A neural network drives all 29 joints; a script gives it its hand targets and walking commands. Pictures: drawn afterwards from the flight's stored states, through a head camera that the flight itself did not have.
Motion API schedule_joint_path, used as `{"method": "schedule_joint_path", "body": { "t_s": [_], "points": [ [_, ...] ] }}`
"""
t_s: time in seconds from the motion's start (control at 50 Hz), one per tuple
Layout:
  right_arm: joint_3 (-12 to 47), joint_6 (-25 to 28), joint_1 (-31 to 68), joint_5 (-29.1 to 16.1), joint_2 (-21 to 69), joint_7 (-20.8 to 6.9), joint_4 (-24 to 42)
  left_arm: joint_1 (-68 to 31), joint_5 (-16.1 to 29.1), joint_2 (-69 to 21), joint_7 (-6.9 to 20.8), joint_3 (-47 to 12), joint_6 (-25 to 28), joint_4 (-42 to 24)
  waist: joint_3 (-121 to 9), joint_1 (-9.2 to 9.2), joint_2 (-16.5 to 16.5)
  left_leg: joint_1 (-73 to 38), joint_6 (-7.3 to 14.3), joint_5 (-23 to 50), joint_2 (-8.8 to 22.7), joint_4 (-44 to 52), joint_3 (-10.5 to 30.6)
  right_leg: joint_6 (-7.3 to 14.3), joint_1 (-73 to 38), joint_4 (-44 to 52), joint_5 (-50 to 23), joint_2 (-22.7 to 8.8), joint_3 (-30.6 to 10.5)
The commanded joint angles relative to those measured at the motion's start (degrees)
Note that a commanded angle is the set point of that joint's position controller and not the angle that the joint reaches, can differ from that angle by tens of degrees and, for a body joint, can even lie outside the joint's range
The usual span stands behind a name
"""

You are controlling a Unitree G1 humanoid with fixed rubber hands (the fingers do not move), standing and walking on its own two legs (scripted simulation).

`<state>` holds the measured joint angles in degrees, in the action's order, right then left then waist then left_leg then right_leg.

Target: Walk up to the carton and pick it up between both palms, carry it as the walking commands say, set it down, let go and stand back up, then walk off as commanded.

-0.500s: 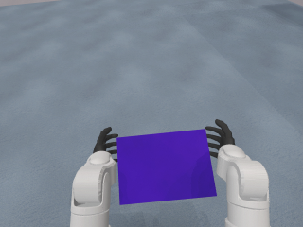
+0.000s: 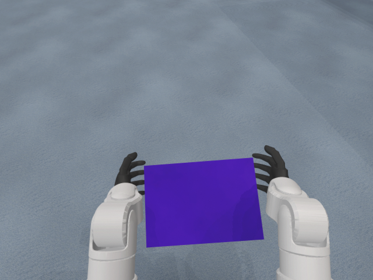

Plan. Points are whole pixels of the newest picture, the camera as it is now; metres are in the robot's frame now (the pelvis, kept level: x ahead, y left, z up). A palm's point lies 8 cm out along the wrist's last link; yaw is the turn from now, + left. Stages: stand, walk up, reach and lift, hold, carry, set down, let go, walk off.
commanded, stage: carry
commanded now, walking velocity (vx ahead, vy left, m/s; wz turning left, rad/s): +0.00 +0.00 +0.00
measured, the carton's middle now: (200, 198) +0.30 +0.00 -0.02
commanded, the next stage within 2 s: none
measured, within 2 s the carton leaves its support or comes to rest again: neither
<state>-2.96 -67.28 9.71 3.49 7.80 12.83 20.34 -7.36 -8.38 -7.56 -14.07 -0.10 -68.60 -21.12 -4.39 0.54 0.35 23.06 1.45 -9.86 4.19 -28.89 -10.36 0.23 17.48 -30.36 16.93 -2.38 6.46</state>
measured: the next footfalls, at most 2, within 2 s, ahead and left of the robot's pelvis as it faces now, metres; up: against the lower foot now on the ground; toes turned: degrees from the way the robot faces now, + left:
none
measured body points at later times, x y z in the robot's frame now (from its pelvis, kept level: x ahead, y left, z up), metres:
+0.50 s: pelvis +0.00 -0.04 +0.00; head +0.01 -0.03 +0.45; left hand +0.27 +0.10 +0.08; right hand +0.27 -0.19 +0.09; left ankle +0.05 +0.11 -0.73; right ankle -0.02 -0.11 -0.73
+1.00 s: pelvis -0.02 -0.06 -0.01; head +0.00 -0.05 +0.44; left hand +0.26 +0.07 +0.07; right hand +0.26 -0.22 +0.09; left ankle +0.05 +0.11 -0.73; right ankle -0.02 -0.11 -0.73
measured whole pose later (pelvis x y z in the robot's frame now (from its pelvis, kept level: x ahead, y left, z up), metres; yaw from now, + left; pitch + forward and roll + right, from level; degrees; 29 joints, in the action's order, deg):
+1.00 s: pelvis -0.02 -0.06 -0.01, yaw -3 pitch +4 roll -1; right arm -2.3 -72.2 10.3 2.9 7.9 13.6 25.2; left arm -6.2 -8.1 -7.5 -15.2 -1.3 -74.0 -28.1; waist -2.5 0.2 0.5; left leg 25.2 -4.3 -9.8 12.7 -32.8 -9.1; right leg 6.0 19.1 -31.2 16.2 4.6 8.4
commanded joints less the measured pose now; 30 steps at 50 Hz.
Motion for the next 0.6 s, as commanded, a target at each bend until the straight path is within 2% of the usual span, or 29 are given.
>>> {"method": "schedule_joint_path", "body": {
  "t_s": [0.0,0.06,0.08,0.12,0.18,0.3,0.34,0.44,0.58],
  "points": [
    [31.15,0.97,19.51,-19.71,51.64,-14.12,4.91,-22.56,19.24,-56.74,13.88,-31.52,3.94,-7.41,-17.25,-0.02,-0.88,-11.5,-0.2,9.47,6.71,2.69,7.42,1.9,-3.86,2.8,-18.46,-6.35,-4.88],
    [30.85,1.6,19.69,-19.29,51.34,-14.31,4.1,-22.62,18.81,-56.37,14.1,-31.07,4.61,-6.53,-16.98,-0.04,-0.73,-11.43,-0.21,8.8,6.68,2.55,7.29,1.96,-3.79,2.91,-18.46,-6.41,-4.93],
    [32.96,1.3,20.24,-20.9,53.29,-14.2,8.05,-23.0,20.39,-58.26,13.98,-33.27,4.29,-10.47,-16.88,-0.03,0.04,-11.57,-0.38,8.98,7.17,2.61,7.34,1.93,-3.61,3.03,-17.95,-5.99,-4.72],
    [33.71,-0.05,19.74,-21.78,54.06,-13.65,9.56,-22.05,21.39,-58.6,13.49,-34.38,2.82,-12.31,-17.07,0.0,0.23,-12.24,-0.96,10.73,8.21,2.69,7.37,1.4,-3.66,2.99,-17.32,-5.28,-4.23],
    [32.22,-1.21,18.2,-21.34,52.22,-13.23,7.86,-21.06,21.24,-56.57,13.07,-33.8,1.47,-11.3,-16.7,0.14,-1.86,-13.01,-1.25,11.76,9.93,2.63,7.84,0.75,-2.47,1.99,-15.39,-4.48,-3.58],
    [31.57,-2.15,18.06,-21.37,52.81,-13.37,7.8,-22.01,21.65,-57.28,13.15,-34.27,0.4,-12.2,-15.18,-0.04,-4.81,-11.74,-1.18,5.08,13.39,4.64,10.77,0.44,0.23,1.63,-9.69,-3.04,-3.6],
    [31.86,-2.42,18.38,-21.57,53.4,-13.43,8.47,-22.1,21.81,-57.75,13.23,-34.39,0.14,-12.73,-15.04,-0.11,-4.23,-10.81,-1.55,3.84,13.14,3.91,9.89,0.75,-0.33,2.5,-11.21,-3.12,-3.99],
    [33.03,-3.32,18.68,-22.09,54.51,-13.57,10.45,-21.36,22.04,-58.29,13.33,-34.81,-0.64,-14.12,-15.08,-0.1,-0.25,-8.5,-2.89,1.64,11.05,-0.47,5.73,1.29,-2.49,4.88,-20.09,-5.23,-5.57],
    [33.52,-4.32,18.83,-22.56,54.82,-13.85,10.43,-20.87,21.68,-57.83,13.29,-34.4,-1.47,-14.53,-14.4,-0.21,0.34,-7.28,-3.24,-1.07,10.94,-2.43,4.71,0.98,-1.88,5.41,-24.16,-5.68,-5.96]
  ]
}}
